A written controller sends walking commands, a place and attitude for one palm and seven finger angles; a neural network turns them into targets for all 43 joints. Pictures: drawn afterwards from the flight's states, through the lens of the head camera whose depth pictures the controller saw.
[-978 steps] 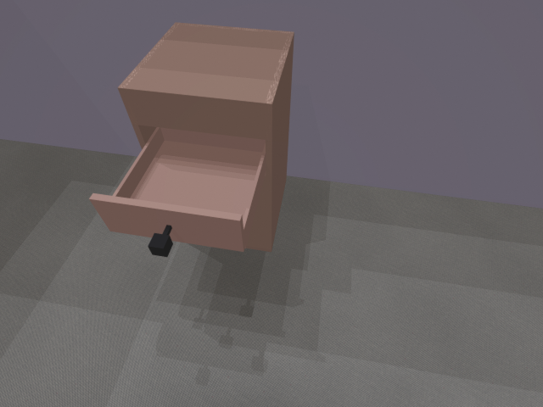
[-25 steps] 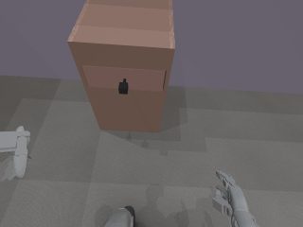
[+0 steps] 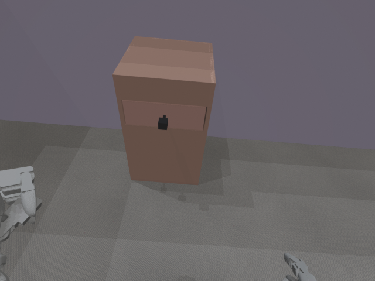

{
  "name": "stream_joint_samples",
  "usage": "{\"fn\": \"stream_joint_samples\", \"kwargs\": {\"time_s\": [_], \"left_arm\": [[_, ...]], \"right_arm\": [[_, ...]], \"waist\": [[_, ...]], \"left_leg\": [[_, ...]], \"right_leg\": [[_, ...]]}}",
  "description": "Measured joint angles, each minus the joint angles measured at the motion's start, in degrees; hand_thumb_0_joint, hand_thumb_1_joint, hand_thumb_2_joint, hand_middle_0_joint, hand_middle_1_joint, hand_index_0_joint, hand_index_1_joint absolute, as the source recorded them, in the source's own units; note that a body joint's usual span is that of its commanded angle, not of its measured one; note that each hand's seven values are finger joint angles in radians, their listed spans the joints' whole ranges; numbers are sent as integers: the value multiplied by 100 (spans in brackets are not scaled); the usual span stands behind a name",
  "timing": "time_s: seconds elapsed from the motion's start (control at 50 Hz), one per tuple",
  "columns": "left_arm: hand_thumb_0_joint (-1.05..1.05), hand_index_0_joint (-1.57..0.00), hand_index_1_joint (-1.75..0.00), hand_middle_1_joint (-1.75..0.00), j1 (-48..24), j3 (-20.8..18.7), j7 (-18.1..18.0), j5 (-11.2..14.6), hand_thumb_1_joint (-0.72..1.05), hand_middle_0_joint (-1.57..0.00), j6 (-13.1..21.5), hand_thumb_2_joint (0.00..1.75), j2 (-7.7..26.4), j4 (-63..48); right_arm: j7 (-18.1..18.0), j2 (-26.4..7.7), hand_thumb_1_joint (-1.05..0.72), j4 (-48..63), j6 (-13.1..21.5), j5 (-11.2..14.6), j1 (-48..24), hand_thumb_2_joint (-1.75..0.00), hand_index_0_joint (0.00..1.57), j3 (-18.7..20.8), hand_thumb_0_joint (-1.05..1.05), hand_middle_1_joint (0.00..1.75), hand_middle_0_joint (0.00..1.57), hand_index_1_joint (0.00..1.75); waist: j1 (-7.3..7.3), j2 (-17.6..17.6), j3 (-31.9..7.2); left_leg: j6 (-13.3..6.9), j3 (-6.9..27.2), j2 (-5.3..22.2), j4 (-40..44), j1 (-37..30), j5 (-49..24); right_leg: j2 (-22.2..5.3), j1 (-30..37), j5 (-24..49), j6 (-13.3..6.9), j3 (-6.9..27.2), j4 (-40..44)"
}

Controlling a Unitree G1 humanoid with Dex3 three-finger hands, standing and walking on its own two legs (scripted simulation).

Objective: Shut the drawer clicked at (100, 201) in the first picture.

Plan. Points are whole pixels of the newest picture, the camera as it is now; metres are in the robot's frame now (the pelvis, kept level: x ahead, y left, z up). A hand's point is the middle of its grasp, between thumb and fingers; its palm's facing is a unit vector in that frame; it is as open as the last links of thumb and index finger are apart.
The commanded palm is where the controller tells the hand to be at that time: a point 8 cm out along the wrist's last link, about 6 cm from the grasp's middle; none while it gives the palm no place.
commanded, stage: stop stepping back and stand still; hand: left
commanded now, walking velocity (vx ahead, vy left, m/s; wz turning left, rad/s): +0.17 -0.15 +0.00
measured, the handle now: (163, 121) +0.85 +0.16 -0.21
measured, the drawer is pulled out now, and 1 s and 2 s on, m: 0.00 0.00 0.00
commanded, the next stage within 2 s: let the arm hang, fingers relaxed in 1.38 s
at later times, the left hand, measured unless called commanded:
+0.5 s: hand (5, 240) +0.12 +0.25 +0.18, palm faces +0.44 -0.79 -0.42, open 3.2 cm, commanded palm +0.06 +0.28 +0.19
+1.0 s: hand (8, 228) +0.14 +0.26 +0.17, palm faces +0.40 -0.78 -0.48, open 3.2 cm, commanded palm +0.07 +0.30 +0.19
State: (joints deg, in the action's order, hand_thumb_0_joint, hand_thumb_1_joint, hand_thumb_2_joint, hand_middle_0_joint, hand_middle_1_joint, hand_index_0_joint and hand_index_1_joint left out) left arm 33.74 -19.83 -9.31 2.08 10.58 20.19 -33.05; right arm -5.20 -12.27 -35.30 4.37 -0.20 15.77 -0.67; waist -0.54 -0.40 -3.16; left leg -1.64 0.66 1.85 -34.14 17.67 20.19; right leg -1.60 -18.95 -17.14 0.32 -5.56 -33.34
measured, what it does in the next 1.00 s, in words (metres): steps on the spot: right foot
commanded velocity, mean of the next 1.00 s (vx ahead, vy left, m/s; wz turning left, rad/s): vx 0.08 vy -0.01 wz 0.00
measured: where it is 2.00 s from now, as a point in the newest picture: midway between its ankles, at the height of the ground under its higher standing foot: outside the picture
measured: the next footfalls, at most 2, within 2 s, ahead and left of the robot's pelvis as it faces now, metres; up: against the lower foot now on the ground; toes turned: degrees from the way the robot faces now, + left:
right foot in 0.54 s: +0.01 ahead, -0.10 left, +0.00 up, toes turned +2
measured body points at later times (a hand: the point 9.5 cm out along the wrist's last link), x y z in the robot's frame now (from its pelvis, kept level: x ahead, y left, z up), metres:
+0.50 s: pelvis -0.06 +0.00 +0.00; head -0.08 +0.01 +0.45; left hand +0.09 +0.29 +0.21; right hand +0.09 -0.23 -0.08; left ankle +0.00 +0.12 -0.73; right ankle -0.04 -0.10 -0.70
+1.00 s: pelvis -0.04 +0.01 +0.01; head -0.01 +0.02 +0.46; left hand +0.11 +0.30 +0.20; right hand +0.15 -0.19 -0.07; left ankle -0.03 +0.11 -0.73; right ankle -0.03 -0.10 -0.73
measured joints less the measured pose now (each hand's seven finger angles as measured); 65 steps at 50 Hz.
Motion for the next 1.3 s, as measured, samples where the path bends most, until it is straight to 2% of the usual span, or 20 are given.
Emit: {"fn": "stream_joint_samples", "kwargs": {"time_s": [0.06, 0.1, 0.16, 0.18, 0.2, 0.22, 0.26, 0.32, 0.36, 0.4, 0.44, 0.48, 0.52, 0.54, 0.58, 0.64, 0.74, 0.86, 0.98, 1.3], "left_arm": [[1, -141, -160, -160, -343, -63, 6, -71, 89, -141, -93, 89, 50, 237], [1, -141, -160, -160, -233, -97, 48, -109, 89, -141, -155, 89, 119, 221], [1, -140, -160, -160, 211, -129, 86, -88, 89, -141, -108, 89, 330, -38], [1, -140, -160, -160, 337, -174, 103, -89, 89, -141, -68, 89, 437, -171], [1, -140, -160, -160, 357, -174, 136, -70, 89, -141, -34, 89, 466, -258], [1, -140, -160, -160, 325, -162, 170, -53, 89, -141, -9, 89, 479, -319], [1, -140, -160, -160, 232, -127, 191, -47, 89, -141, 52, 89, 457, -308], [1, -141, -160, -160, 155, -135, 118, -42, 88, -141, 78, 89, 258, -176], [1, -141, -160, -160, 37, -147, 59, -27, 88, -141, 74, 89, 113, -128], [1, -141, -160, -160, -189, -200, 36, -68, 88, -141, 52, 89, 104, -29], [1, -141, -160, -160, -317, -225, 59, -113, 89, -141, 33, 89, 156, 121], [1, -141, -160, -160, -261, -221, 78, -114, 89, -141, 2, 89, 207, 164], [1, -141, -160, -160, -69, -232, 84, -107, 89, -141, -11, 89, 301, 76], [1, -140, -160, -160, 41, -280, 90, -105, 89, -141, -4, 89, 406, -41], [1, -140, -160, -160, 72, -242, 137, -77, 89, -141, 26, 89, 392, -176], [1, -141, -160, -160, 81, -103, 172, -46, 88, -141, 80, 89, 245, -141], [1, -141, -160, -160, 199, -75, 76, -61, 88, -141, 134, 89, 48, -113], [1, -141, -160, -160, -41, -217, 62, -126, 89, -141, 134, 89, 213, 26], [1, -140, -160, -160, 176, -181, 111, -33, 89, -141, 201, 89, 206, -44], [1, -140, -160, -160, 280, -71, 111, 43, 89, -141, 97, 89, 163, 77]], "right_arm": [[19, 165, -90, -92, 90, 4, -64, -90, 20, -52, 1, 30, 20, 30], [108, 286, -90, -53, 156, -12, 15, -90, 20, -91, 1, 30, 20, 30], [209, 392, -90, 72, 147, -37, 212, -90, 20, -180, 1, 30, 20, 30], [227, 401, -90, 141, 110, -45, 248, -90, 20, -191, 1, 30, 20, 30], [236, 372, -90, 119, 66, -47, 197, -90, 20, -172, 1, 30, 21, 30], [242, 332, -90, 43, 28, -55, 135, -90, 20, -144, 1, 30, 21, 30], [227, 256, -90, -159, -27, -53, 100, -90, 20, -81, 1, 30, 21, 30], [114, 148, -90, -286, -68, -46, 152, -90, 20, -43, 1, 30, 21, 30], [22, 3, -90, -195, 30, -49, 141, -90, 20, -16, 1, 30, 21, 30], [-5, 15, -90, -167, 130, -53, -6, -90, 20, 35, 1, 30, 20, 30], [65, 120, -91, -163, 200, -34, -77, -90, 20, 48, 1, 30, 20, 30], [142, 209, -91, -113, 222, -25, -72, -90, 20, 2, 1, 30, 20, 30], [189, 274, -91, 23, 186, -32, -22, -90, 20, -60, 1, 30, 20, 30], [210, 311, -90, 128, 155, -34, 5, -90, 20, -81, 1, 30, 20, 30], [243, 268, -90, 104, 85, -41, -127, -90, 20, -65, 1, 30, 20, 30], [226, 187, -90, -149, 21, -30, -181, -90, 20, -19, 1, 30, 20, 30], [59, 3, -90, -123, 144, -32, -67, -90, 20, 29, 1, 30, 21, 30], [40, 138, -91, -66, 315, -17, -276, -90, 20, -1, 1, 30, 20, 30], [199, 263, -90, 22, 304, 13, -468, -90, 20, -119, 1, 30, 20, 30], [79, 58, -90, 98, 31, 52, -563, -90, 20, 11, 1, 30, 20, 30]], "waist": [[137, -201, 231], [267, -175, 220], [382, -114, 87], [362, -163, 43], [301, -138, 101], [254, -128, 187], [175, -131, 208], [57, -195, 51], [60, -79, 58], [87, -130, 262], [149, -186, 334], [196, -145, 309], [237, -76, 246], [232, -149, 196], [140, -106, 327], [67, -61, 334], [-1, -15, 262], [-8, -200, 545], [74, 11, 591], [36, 95, 556]], "left_leg": [[13, -41, -160, -18, 14, -552], [4, -10, -153, 186, -58, -712], [56, 15, -97, 199, 38, -532], [64, -30, -130, -108, 264, -131], [78, -45, -114, -643, 518, 65], [97, -63, -119, -1245, 738, 58], [94, -158, -94, -1854, 928, 175], [24, -396, 26, -1160, 544, 246], [-57, -304, 87, -261, 189, 196], [-23, -346, 36, -259, 205, -576], [7, -340, -26, -162, 131, -702], [68, -290, -1, 45, 48, -774], [106, -266, 77, 2, 131, -630], [108, -295, 36, -267, 332, -245], [143, -192, 16, -1292, 761, 61], [157, -226, -20, -1851, 912, 23], [-13, -366, 15, 87, 21, -276], [-4, -493, -209, 373, -187, -650], [46, -452, -85, 521, -260, -652], [59, -487, -98, 824, -474, -669]], "right_leg": [[59, -220, -593, 50, 305, -802], [209, -257, -797, 0, 308, -1260], [355, 280, -1039, -159, 161, -359], [343, 399, -1053, -310, 265, 84], [349, 322, -420, -394, 260, 184], [327, 273, 190, -433, 222, 177], [270, 234, 402, -418, 165, 64], [125, 142, -114, -350, 108, -118], [129, -48, -532, -283, 44, -464], [157, -343, -925, -147, 233, -1445], [190, -520, -964, -110, 343, -2180], [202, -361, -1009, -117, 243, -1899], [229, 68, -1077, -176, 120, -955], [205, 259, -1193, -290, 265, -347], [217, 159, -1, -349, 253, -169], [198, 241, 217, -278, 182, -39], [166, 262, 186, -129, 168, 118], [39, 383, 59, -4, 414, 80], [182, 605, 256, -68, 386, 562], [182, 799, 278, -60, 424, 849]]}}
